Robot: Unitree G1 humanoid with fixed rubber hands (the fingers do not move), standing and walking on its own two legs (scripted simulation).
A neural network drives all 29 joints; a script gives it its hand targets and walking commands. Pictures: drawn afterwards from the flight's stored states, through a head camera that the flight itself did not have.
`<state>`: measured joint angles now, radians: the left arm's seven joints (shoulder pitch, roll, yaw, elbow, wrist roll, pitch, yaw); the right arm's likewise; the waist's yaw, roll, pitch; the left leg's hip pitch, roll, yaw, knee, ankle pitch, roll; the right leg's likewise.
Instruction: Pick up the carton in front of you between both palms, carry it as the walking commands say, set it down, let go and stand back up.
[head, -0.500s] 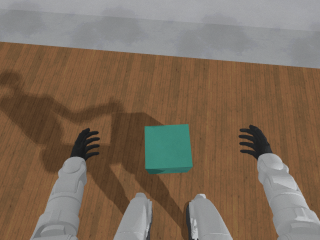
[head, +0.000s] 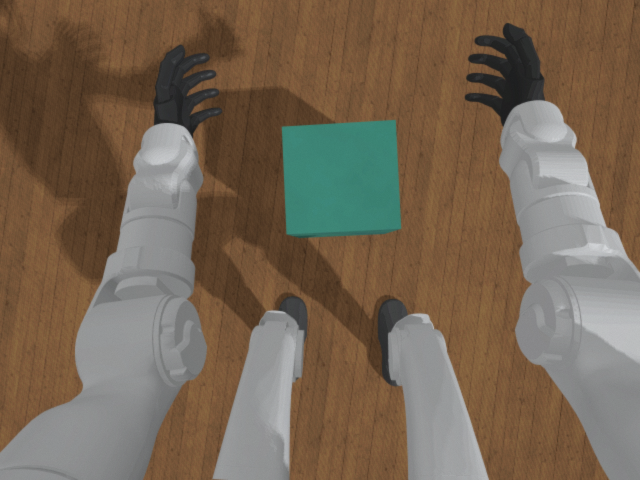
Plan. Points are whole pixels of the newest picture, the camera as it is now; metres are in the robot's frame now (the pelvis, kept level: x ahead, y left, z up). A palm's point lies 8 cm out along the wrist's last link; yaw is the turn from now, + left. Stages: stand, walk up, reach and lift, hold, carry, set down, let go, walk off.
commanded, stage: reach and lift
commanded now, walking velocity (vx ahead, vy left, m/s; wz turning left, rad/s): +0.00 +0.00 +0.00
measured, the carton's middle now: (340, 187) +0.48 +0.01 -0.51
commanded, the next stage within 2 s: none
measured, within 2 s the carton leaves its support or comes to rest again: leaves its support in 1.56 s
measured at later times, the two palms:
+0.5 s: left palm (229, 177) +0.47 +0.21 -0.34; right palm (453, 168) +0.49 -0.18 -0.35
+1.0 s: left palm (248, 178) +0.49 +0.20 -0.44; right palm (430, 172) +0.50 -0.16 -0.44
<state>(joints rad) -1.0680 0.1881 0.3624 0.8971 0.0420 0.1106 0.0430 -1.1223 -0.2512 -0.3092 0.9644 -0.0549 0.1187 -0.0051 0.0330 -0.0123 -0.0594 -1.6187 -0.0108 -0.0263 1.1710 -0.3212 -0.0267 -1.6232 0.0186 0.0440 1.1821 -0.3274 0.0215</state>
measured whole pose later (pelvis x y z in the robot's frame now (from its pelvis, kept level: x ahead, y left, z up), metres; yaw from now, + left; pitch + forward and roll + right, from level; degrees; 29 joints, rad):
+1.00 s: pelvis -0.03 +0.00 -0.26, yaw +1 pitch +38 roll +0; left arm -1.32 0.33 0.06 1.10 -0.28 -0.01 0.13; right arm -1.34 -0.36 -0.01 1.09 0.25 0.00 -0.12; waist 0.02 0.01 0.30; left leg -2.30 -0.04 -0.03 2.19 -0.56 -0.05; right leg -2.29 0.04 0.05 2.20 -0.58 0.05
